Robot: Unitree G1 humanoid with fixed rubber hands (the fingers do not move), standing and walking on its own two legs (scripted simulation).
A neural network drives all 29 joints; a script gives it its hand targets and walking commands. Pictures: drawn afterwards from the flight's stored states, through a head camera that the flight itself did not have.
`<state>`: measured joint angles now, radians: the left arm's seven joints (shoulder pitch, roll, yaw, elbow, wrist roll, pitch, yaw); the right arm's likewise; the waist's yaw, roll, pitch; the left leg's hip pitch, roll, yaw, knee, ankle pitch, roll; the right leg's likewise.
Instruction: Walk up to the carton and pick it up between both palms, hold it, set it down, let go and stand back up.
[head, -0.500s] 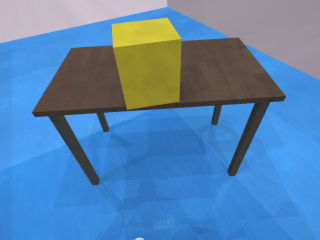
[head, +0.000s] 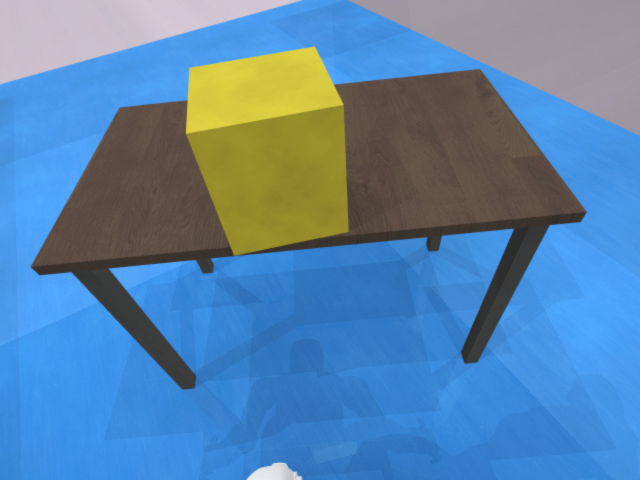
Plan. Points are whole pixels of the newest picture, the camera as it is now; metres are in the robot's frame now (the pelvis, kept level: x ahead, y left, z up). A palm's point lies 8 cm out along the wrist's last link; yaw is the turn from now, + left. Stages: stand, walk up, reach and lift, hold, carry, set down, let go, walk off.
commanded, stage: walk up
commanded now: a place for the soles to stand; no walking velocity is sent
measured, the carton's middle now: (273, 154) +0.62 +0.08 +0.08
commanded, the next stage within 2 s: none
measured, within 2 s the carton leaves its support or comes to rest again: neither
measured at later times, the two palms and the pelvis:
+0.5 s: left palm out of the picture +0.16 +0.40 -0.12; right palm (491, 463) +0.18 -0.19 -0.10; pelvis +0.10 +0.11 +0.01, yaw -1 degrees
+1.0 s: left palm (90, 428) +0.24 +0.35 -0.09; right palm (516, 421) +0.23 -0.25 -0.11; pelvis +0.15 +0.05 +0.01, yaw -2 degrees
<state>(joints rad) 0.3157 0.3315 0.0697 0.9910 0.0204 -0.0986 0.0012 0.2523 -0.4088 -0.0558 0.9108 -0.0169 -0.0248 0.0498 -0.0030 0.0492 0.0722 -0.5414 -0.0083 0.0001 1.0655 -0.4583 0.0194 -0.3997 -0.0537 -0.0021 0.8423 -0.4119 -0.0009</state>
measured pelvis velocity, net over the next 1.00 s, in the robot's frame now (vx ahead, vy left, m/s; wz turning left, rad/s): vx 0.15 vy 0.05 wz -0.04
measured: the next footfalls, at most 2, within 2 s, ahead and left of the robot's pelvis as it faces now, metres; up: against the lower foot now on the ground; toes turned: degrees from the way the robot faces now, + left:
left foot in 0.28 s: +0.20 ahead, +0.20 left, +0.00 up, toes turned -2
right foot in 0.86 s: +0.23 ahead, -0.08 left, +0.00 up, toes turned -1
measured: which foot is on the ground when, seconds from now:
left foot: up 0.00-0.26, down 0.28-1.00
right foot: down 0.00-0.28, up 0.30-0.84, down 0.86-1.00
